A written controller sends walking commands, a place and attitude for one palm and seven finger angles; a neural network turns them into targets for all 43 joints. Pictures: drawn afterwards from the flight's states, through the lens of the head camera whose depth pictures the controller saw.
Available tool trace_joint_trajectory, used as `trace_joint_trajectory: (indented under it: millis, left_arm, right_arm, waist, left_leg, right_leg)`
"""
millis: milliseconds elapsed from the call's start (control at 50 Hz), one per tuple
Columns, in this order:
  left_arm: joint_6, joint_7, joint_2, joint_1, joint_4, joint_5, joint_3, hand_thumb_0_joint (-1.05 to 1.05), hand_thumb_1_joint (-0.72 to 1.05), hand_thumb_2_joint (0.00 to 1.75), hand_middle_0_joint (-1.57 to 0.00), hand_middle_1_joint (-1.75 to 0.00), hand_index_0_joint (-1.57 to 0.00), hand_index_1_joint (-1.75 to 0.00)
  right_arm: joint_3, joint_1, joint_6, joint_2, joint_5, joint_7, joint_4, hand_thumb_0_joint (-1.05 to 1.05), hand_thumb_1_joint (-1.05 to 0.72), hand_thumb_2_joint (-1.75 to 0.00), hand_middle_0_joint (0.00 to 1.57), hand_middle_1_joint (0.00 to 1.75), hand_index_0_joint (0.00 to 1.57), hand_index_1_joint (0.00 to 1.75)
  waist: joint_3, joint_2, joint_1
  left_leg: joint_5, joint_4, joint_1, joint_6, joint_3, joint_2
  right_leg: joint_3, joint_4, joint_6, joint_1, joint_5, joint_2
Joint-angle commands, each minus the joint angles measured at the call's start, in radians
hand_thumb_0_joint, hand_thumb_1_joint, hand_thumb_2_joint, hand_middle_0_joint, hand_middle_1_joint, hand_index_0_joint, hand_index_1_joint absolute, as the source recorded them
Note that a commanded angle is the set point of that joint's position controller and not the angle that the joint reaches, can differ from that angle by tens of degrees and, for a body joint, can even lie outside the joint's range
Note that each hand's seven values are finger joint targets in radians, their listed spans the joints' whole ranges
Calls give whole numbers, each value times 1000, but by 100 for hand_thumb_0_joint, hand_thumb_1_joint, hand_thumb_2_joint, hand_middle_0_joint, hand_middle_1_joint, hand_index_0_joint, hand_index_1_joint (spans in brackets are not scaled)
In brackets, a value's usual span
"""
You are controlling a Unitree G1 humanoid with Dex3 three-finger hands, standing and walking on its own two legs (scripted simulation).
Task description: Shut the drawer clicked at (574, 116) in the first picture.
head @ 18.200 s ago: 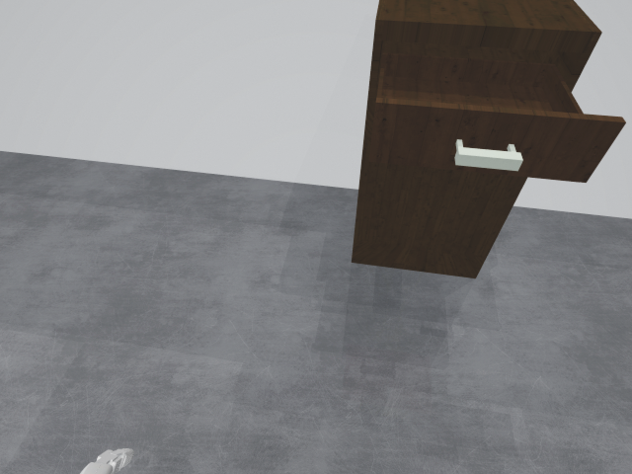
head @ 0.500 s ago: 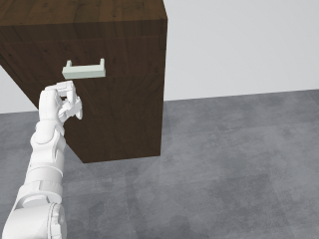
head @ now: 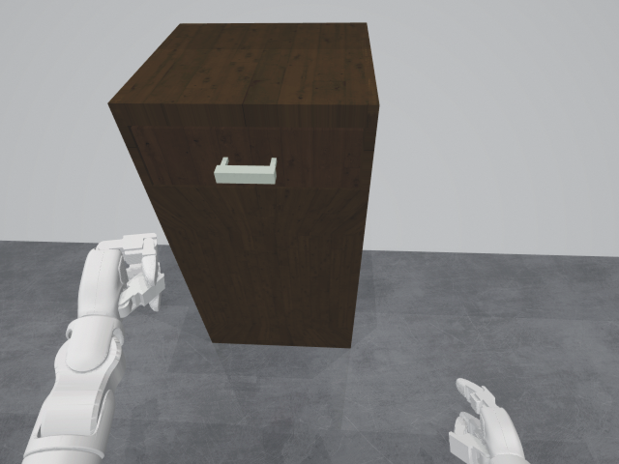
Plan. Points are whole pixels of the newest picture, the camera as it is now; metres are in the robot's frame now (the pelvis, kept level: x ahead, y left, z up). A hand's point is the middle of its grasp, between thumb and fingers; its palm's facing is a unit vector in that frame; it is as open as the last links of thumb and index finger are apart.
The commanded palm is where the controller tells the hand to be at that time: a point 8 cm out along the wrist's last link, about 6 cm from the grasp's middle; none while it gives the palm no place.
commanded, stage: draw the hand back to the body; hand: left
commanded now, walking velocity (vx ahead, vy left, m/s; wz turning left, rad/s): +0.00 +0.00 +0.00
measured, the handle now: (247, 168) +0.63 +0.18 +0.03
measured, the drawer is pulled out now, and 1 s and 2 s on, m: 0.00 0.00 0.00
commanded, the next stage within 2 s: step back with the hand held close in 0.60 s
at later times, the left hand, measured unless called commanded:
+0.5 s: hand (45, 365) +0.16 +0.25 +0.17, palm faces +0.40 -0.83 -0.40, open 3.2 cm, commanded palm +0.12 +0.29 +0.18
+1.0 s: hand (68, 347) +0.19 +0.25 +0.15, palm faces +0.28 -0.83 -0.48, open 3.2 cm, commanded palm +0.12 +0.30 +0.18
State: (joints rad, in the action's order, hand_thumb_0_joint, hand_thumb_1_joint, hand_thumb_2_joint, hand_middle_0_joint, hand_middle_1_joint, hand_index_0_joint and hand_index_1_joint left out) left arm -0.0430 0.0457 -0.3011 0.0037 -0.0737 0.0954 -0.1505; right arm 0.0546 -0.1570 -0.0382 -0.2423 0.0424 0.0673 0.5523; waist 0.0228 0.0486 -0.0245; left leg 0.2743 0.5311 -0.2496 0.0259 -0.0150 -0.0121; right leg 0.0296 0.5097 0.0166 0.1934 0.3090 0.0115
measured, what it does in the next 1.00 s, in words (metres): stands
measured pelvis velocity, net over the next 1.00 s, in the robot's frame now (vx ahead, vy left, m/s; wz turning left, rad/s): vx -0.01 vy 0.02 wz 0.00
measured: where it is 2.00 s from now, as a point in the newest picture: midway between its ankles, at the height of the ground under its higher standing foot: outside the picture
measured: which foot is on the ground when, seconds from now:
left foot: down 0.00-1.00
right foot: down 0.00-1.00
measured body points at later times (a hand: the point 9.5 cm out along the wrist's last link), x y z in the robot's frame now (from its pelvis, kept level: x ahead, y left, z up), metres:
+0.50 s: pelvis -0.01 +0.01 +0.01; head -0.03 -0.02 +0.46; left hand +0.14 +0.29 +0.19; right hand +0.18 -0.21 -0.08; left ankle +0.01 +0.10 -0.74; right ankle -0.02 -0.11 -0.74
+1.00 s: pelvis -0.01 +0.02 +0.01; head +0.02 +0.00 +0.46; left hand +0.17 +0.30 +0.17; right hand +0.18 -0.22 -0.08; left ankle +0.01 +0.10 -0.74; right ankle -0.02 -0.11 -0.74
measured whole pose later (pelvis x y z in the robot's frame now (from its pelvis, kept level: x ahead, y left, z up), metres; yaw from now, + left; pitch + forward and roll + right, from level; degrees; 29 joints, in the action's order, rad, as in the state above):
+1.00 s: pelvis -0.01 +0.02 +0.01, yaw +0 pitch +1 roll -1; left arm -0.15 0.08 -0.36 0.61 0.49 0.07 -0.33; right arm -0.01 -0.15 -0.04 -0.25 0.00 0.06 0.55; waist -0.04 0.06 0.00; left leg 0.20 0.42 -0.24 0.05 -0.02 -0.03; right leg 0.02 0.38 -0.01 0.17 0.22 0.00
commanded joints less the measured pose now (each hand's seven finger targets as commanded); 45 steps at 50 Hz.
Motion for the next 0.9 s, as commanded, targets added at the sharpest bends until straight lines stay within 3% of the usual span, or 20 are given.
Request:
trace_joint_trajectory:
  millis: [0, 40, 120, 180, 200, 240, 260, 280, 320, 380, 400, 460, 500, 580, 660, 700, 720, 760, 800, 880]
  left_arm:
    - [-72, 35, -160, -173, 328, 2, -76, 0, 90, 90, -140, -160, -140, -160]
    - [-75, 39, -161, -100, 382, 1, -85, 0, 90, 90, -140, -160, -140, -160]
    - [-84, 41, -175, 41, 464, 2, -122, 0, 90, 90, -140, -160, -140, -160]
    - [-95, 44, -201, 140, 543, -3, -169, 0, 90, 90, -140, -160, -140, -160]
    - [-100, 45, -189, 173, 590, -2, -166, 0, 90, 90, -140, -160, -140, -160]
    - [-106, 48, -183, 244, 625, -3, -181, 0, 90, 90, -140, -160, -140, -160]
    - [-112, 51, -201, 262, 671, -5, -198, 0, 90, 90, -140, -160, -140, -160]
    - [-114, 51, -210, 302, 679, -8, -213, 0, 90, 90, -140, -160, -140, -160]
    - [-120, 56, -206, 360, 723, -7, -221, 0, 90, 90, -140, -160, -140, -160]
    - [-124, 57, -208, 465, 755, -7, -248, 0, 90, 90, -140, -160, -140, -160]
    - [-128, 59, -201, 485, 779, -5, -245, 0, 90, 90, -140, -160, -140, -160]
    - [-124, 62, -160, 448, 724, -16, -208, 0, 90, 90, -140, -160, -140, -160]
    - [-120, 65, -155, 415, 703, -19, -199, 0, 90, 90, -140, -160, -140, -160]
    - [-128, 76, -182, 396, 723, -25, -222, 0, 90, 90, -140, -160, -140, -160]
    - [-128, 83, -190, 419, 777, -26, -232, 0, 90, 90, -140, -160, -140, -160]
    - [-121, 83, -190, 443, 777, -24, -235, 0, 90, 90, -140, -160, -140, -160]
    - [-168, 85, -331, 319, 884, -27, -383, 0, 90, 90, -140, -160, -140, -160]
    - [-162, 65, -210, 502, 722, -28, -290, 0, 90, 90, -140, -160, -140, -160]
    - [-166, 56, -183, 533, 709, -28, -270, 0, 90, 90, -140, -160, -140, -160]
    - [-174, 54, -196, 614, 710, -20, -288, 0, 90, 90, -140, -160, -140, -160]
  right_arm:
    - [-39, 105, 65, -99, -10, 13, -134, 0, -90, -90, 20, 30, 20, 30]
    - [-36, 112, 76, -98, -15, 10, -133, 0, -90, -90, 20, 30, 20, 30]
    - [-36, 125, 90, -98, -24, 6, -128, 0, -90, -90, 20, 30, 20, 30]
    - [-44, 132, 104, -98, -32, 4, -120, 0, -90, -90, 20, 30, 20, 30]
    - [-44, 130, 107, -91, -30, 3, -125, 0, -90, -90, 20, 30, 20, 30]
    - [-44, 134, 115, -85, -32, 1, -121, 0, -90, -90, 20, 30, 20, 30]
    - [-48, 131, 122, -88, -34, 1, -123, 0, -90, -90, 20, 30, 20, 30]
    - [-50, 136, 130, -90, -37, 1, -119, 0, -90, -90, 20, 30, 20, 30]
    - [-50, 127, 142, -87, -35, 2, -123, 0, -90, -90, 20, 30, 20, 30]
    - [-57, 123, 159, -88, -35, 5, -121, 0, -90, -90, 20, 30, 20, 30]
    - [-57, 116, 163, -87, -32, 5, -126, 0, -90, -90, 20, 30, 20, 30]
    - [-62, 105, 168, -91, -35, 12, -104, 0, -90, -90, 20, 30, 20, 30]
    - [-64, 99, 172, -95, -35, 18, -99, 0, -90, -90, 20, 30, 20, 30]
    - [-64, 99, 182, -97, -42, 27, -93, 0, -90, -90, 20, 30, 20, 30]
    - [-58, 101, 194, -90, -44, 26, -96, 0, -90, -90, 20, 30, 20, 30]
    - [-54, 101, 197, -86, -46, 24, -95, 0, -90, -90, 20, 30, 20, 30]
    - [-62, 104, 164, -117, -42, 15, -135, 0, -90, -90, 20, 30, 20, 30]
    - [-70, 98, 125, -100, -48, 7, -113, 0, -90, -90, 20, 30, 20, 30]
    - [-78, 90, 99, -105, -47, 0, -121, 0, -90, -90, 20, 30, 20, 30]
    - [-98, 90, 59, -106, -42, 0, -140, 0, -90, -90, 20, 30, 20, 30]
  waist:
    - [116, 13, 10]
    - [103, 16, 2]
    - [61, -36, -12]
    - [52, -21, -22]
    - [63, 9, -22]
    - [33, 2, -25]
    - [53, 5, -28]
    - [16, 16, -32]
    - [17, 31, -32]
    - [-9, 2, -38]
    - [1, 6, -35]
    - [-71, -48, -18]
    - [-95, -30, -13]
    - [-28, -28, -28]
    - [49, 40, -42]
    - [40, 41, -45]
    - [-31, 36, 0]
    - [-62, -43, 5]
    - [-35, -39, 13]
    - [76, -27, 11]
  left_leg:
    - [-147, -134, 164, 13, 30, 13]
    - [-152, -151, 177, 12, 33, 14]
    - [-147, -180, 169, 13, 34, 13]
    - [-150, -189, 181, 11, 34, 14]
    - [-156, -191, 181, 9, 37, 15]
    - [-150, -190, 176, 8, 36, 17]
    - [-153, -188, 182, 10, 35, 15]
    - [-136, -189, 176, 7, 34, 14]
    - [-121, -192, 168, 6, 39, 16]
    - [-129, -184, 169, 5, 36, 18]
    - [-116, -189, 163, 3, 40, 22]
    - [-70, -192, 153, 10, 37, 18]
    - [-41, -195, 152, 13, 38, 17]
    - [-74, -188, 177, 15, 42, 13]
    - [-169, -175, 193, 10, 42, 14]
    - [-215, -173, 186, 5, 44, 15]
    - [-177, -147, 99, 35, 66, 32]
    - [-225, -127, 95, 30, 68, 32]
    - [-288, -132, 97, 25, 67, 40]
    - [-449, -136, 130, 27, 57, 56]
  right_leg:
    - [-18, -138, 12, -29, -180, 2]
    - [-18, -156, 12, -44, -186, 2]
    - [-17, -190, 9, -67, -170, 5]
    - [-16, -209, 10, -76, -161, 8]
    - [-17, -196, 12, -97, -165, 1]
    - [-14, -206, 11, -84, -154, 1]
    - [-16, -210, 9, -89, -159, 0]
    - [-18, -234, 10, -67, -136, 7]
    - [-18, -226, 10, -74, -125, 1]
    - [-18, -244, 8, -57, -128, 10]
    - [-16, -226, 8, -73, -118, 4]
    - [-14, -244, 2, -15, -71, 7]
    - [-19, -249, 2, -1, -43, 3]
    - [-20, -242, 6, -36, -67, 1]
    - [-20, -202, 12, -95, -165, -6]
    - [-17, -194, 13, -111, -215, -5]
    - [-101, -235, 7, -38, -266, -45]
    - [-89, -241, 4, 0, -288, -68]
    - [-60, -222, -5, -8, -316, -64]
    - [-27, -165, -23, -44, -416, -51]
